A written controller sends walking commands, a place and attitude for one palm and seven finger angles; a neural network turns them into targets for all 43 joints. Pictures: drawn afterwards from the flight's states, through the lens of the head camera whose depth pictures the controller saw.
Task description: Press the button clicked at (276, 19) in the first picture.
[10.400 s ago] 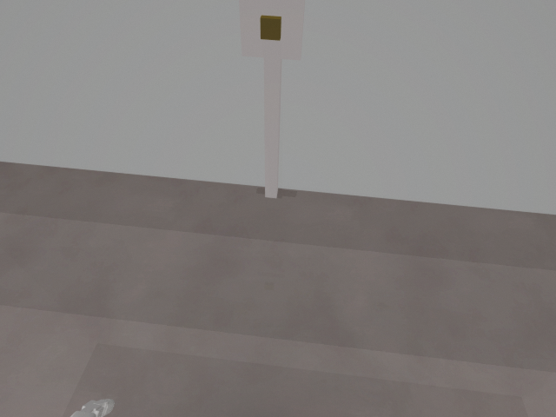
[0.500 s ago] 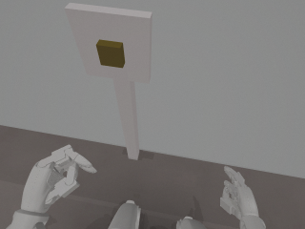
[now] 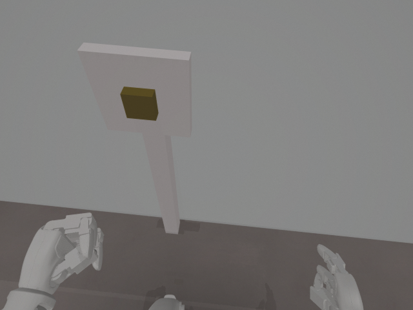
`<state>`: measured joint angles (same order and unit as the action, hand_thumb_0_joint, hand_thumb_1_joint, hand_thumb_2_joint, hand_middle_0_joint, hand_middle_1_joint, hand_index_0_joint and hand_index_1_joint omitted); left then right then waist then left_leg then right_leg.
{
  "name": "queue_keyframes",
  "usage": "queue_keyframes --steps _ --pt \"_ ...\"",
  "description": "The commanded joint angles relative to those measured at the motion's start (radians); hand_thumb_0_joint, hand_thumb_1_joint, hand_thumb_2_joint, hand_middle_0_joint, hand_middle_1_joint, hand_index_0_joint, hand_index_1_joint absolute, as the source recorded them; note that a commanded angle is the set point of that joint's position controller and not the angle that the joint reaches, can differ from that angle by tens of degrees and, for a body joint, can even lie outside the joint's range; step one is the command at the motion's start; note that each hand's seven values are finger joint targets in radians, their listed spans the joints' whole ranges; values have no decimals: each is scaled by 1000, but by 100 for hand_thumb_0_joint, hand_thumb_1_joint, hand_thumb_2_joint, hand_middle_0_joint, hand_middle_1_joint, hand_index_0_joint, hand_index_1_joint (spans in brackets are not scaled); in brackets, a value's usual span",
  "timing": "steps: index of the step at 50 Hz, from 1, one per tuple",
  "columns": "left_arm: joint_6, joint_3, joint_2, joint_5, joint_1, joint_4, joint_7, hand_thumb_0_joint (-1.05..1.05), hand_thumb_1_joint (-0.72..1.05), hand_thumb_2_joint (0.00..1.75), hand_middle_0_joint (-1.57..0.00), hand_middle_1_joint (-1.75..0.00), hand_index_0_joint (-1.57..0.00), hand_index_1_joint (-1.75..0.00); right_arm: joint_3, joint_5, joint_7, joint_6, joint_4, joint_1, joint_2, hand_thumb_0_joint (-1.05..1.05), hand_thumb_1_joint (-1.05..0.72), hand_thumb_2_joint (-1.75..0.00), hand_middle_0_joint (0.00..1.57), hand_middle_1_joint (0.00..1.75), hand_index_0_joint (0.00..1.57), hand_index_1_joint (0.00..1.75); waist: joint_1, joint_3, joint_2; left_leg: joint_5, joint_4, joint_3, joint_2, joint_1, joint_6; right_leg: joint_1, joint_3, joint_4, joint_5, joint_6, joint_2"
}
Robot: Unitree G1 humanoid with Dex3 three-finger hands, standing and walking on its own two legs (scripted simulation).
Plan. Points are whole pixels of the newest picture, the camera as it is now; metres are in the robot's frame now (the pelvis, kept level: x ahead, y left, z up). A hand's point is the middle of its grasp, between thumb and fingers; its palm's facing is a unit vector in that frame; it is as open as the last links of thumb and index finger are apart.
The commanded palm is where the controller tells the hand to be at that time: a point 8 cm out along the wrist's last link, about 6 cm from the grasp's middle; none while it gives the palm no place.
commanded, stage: raise the hand and make a fist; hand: left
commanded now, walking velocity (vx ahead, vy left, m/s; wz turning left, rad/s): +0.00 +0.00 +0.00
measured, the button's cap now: (140, 103) +0.49 +0.17 +0.12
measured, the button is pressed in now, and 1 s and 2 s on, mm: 0 0 0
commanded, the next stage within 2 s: aim a knuckle at the button in 0.84 s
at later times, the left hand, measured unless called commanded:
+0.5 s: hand (75, 226) +0.22 +0.21 +0.12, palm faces -0.03 -1.00 -0.06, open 3.1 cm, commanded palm +0.19 +0.27 +0.12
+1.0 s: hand (84, 228) +0.22 +0.20 +0.12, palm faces -0.01 -1.00 -0.06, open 3.1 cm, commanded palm +0.21 +0.26 +0.12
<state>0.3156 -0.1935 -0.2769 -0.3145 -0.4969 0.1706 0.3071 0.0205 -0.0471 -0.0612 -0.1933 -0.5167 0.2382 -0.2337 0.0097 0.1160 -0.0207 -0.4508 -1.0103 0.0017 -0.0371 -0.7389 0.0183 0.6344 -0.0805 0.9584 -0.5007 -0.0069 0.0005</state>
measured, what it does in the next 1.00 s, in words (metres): stands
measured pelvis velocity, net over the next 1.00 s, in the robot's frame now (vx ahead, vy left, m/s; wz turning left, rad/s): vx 0.00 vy -0.01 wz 0.01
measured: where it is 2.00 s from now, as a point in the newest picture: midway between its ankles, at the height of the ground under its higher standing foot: outside the picture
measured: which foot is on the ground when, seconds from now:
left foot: down 0.00-1.00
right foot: down 0.00-1.00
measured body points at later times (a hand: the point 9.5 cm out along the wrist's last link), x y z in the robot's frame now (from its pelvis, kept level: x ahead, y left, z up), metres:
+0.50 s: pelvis +0.00 +0.00 +0.02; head +0.01 +0.00 +0.47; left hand +0.22 +0.27 +0.12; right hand +0.17 -0.23 -0.05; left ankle +0.03 +0.10 -0.68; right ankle -0.01 -0.12 -0.68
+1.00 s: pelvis +0.00 -0.01 +0.03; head +0.01 -0.02 +0.48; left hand +0.21 +0.25 +0.12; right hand +0.17 -0.24 -0.04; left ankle +0.03 +0.10 -0.68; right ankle -0.01 -0.12 -0.68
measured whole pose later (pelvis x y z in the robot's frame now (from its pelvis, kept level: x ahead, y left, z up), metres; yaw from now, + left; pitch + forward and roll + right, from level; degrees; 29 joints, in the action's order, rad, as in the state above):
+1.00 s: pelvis +0.00 -0.01 +0.03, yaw +1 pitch +5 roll -2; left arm 0.21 -0.24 -0.29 -0.33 -0.33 0.05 0.33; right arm -0.04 -0.05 -0.06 -0.21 -0.55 0.26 -0.25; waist 0.00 0.07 -0.04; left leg -0.37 -0.82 0.00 -0.03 -0.54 0.01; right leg 0.44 -0.08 0.78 -0.42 -0.02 0.00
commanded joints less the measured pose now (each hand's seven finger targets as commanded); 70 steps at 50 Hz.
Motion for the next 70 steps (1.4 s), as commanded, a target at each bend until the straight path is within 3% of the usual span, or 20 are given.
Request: queue_keyframes --steps 1,5,7,11,15,18,25,30,34,39,40,47,50,53,57,60,63,65,69,70 --pt "48 -95 -89 -19 27 196 -58 0 90 90 -130 -150 -130 -150 27 -7 4 -40 160 -57 -112 0 -90 -90 20 30 20 30 -12 121 -82 241 211 -50 18 237 1 -29 -10 -157 226 -15 -34" --pt "-42 -40 -84 5 58 88 -17 0 90 90 -130 -150 -130 -150 18 -12 3 -28 173 -52 -133 0 -90 -90 20 30 20 30 10 40 -14 171 242 -58 17 216 7 -29 -6 -206 184 -11 -35" --pt "-61 -53 -124 4 121 136 7 0 90 90 -130 -150 -130 -150 13 -12 -1 -33 184 -46 -141 0 -90 -90 20 30 20 30 9 79 -38 183 250 -52 20 247 10 -50 1 -220 200 -9 -29" --pt "-30 -132 -188 -17 214 224 -1 0 90 90 -130 -150 -130 -150 -1 -4 -8 -47 181 -53 -136 0 -90 -90 20 30 20 30 -11 151 -51 222 263 -57 21 304 9 -101 6 -227 218 -14 -32" --pt "7 -153 -183 -34 246 205 -22 0 90 90 -130 -150 -130 -150 -13 -2 -5 -59 153 -52 -130 0 -90 -90 20 30 20 30 -9 119 -57 220 281 -65 18 320 3 -106 -2 -237 211 -18 -37" --pt "-22 -124 -155 -30 244 136 -3 0 90 90 -130 -150 -130 -150 -11 -8 -4 -62 140 -49 -138 0 -90 -90 20 30 20 30 -4 96 -86 202 297 -61 20 327 0 -104 -2 -258 209 -16 -30" --pt "-122 -130 -186 -35 244 80 40 0 90 90 -130 -150 -130 -150 -8 -14 -13 -70 151 -62 -151 0 -90 -90 20 30 20 30 -16 79 -14 211 321 -47 27 324 11 -160 13 -310 227 -8 -25" --pt "-69 -174 -204 -53 288 127 7 0 90 90 -130 -150 -130 -150 -9 -4 -12 -75 148 -63 -146 0 -90 -90 20 30 20 30 -22 75 -3 208 327 -40 30 329 7 -167 19 -317 209 -8 -27" --pt "-29 -138 -166 -33 281 119 -3 0 90 90 -130 -150 -130 -150 -6 -6 -4 -81 135 -50 -143 0 -90 -90 20 30 20 30 -13 77 -72 213 325 -33 32 354 5 -151 21 -309 221 -11 -23" --pt "-45 -109 -162 -18 269 98 20 0 90 90 -130 -150 -130 -150 -2 -10 -2 -80 133 -49 -148 0 -90 -90 20 30 20 30 -4 73 -69 203 320 -28 35 345 9 -154 30 -322 221 -7 -18" --pt "-51 -121 -176 -20 263 80 21 0 90 90 -130 -150 -130 -150 -2 -8 -3 -79 130 -48 -151 0 -90 -90 20 30 20 30 -3 71 -18 208 313 -31 34 330 12 -163 35 -324 222 -5 -23" --pt "-28 -154 -183 -41 291 109 14 0 90 90 -130 -150 -130 -150 -6 -6 -10 -77 131 -58 -143 0 -90 -90 20 30 20 30 -12 87 -37 232 314 -26 36 347 10 -175 37 -321 252 -4 -19" --pt "-28 -150 -188 -46 361 28 22 0 90 90 -130 -150 -130 -150 -8 -3 -16 -70 108 -46 -154 0 -90 -90 20 30 20 30 12 44 17 213 296 -26 36 316 12 -149 49 -330 233 3 -22" --pt "-37 -103 -162 -35 464 -30 45 0 90 90 -130 -150 -130 -150 -8 -9 -23 -66 96 -44 -158 0 -90 -90 20 30 20 30 26 40 -19 183 295 -24 38 322 12 -120 54 -335 200 3 -15" --pt "-48 -62 -155 -19 560 -32 53 0 90 90 -130 -150 -130 -150 -5 -9 -28 -70 97 -44 -158 0 -90 -90 20 30 20 30 25 112 -40 206 296 -28 38 359 16 -136 56 -324 227 1 -11" --pt "-43 -114 -208 -14 584 -75 29 0 90 90 -130 -150 -130 -150 -5 -3 -30 -63 87 -35 -162 0 -90 -90 20 30 20 30 11 134 18 235 296 -31 35 345 16 -161 54 -313 255 2 -14" --pt "-34 -145 -203 -11 546 -87 1 0 90 90 -130 -150 -130 -150 -3 0 -20 -51 95 -43 -150 0 -90 -90 20 30 20 30 -20 188 -32 315 301 -16 38 371 10 -207 46 -285 359 -4 -10" --pt "-39 -171 -226 -10 544 -138 -13 0 90 90 -130 -150 -130 -150 -3 0 -15 -36 91 -37 -153 0 -90 -90 20 30 20 30 -20 170 4 324 299 -12 36 345 8 -217 45 -282 374 -3 -14" --pt "-43 -122 -171 2 559 -143 -22 0 90 90 -130 -150 -130 -150 2 -2 -2 -17 101 -34 -151 0 -90 -90 20 30 20 30 -12 163 -36 350 303 -3 36 358 3 -199 36 -273 421 -3 -14" --pt "-45 -101 -154 1 560 -165 -17 0 90 90 -130 -150 -130 -150 3 -2 0 -13 102 -30 -153 0 -90 -90 20 30 20 30 -4 141 4 346 298 -4 35 342 7 -196 38 -278 419 -2 -18"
